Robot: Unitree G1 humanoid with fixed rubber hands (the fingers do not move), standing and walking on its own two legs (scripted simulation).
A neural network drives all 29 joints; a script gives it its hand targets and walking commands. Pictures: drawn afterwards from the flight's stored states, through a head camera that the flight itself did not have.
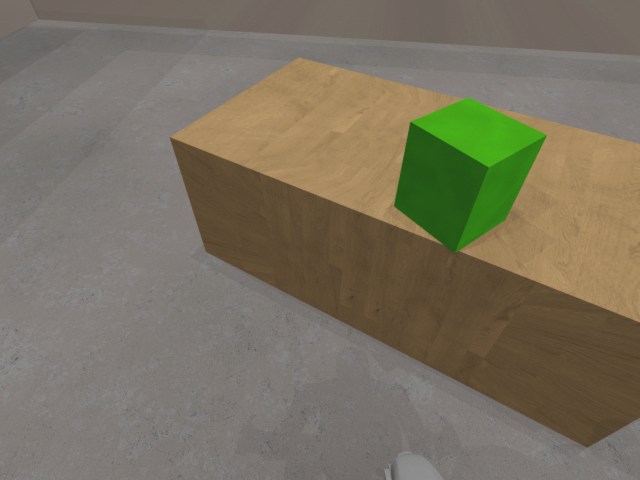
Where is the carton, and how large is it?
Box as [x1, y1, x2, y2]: [394, 97, 546, 252]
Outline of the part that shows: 468,97 410,122 394,206 454,252 505,219 546,136 545,134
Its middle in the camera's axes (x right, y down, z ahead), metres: +0.34 -0.16 +0.93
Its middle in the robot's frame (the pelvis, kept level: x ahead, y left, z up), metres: +0.80 -0.32 -0.09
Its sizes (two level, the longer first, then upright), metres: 0.210 0.200 0.250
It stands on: a pedestal, 0.57 m high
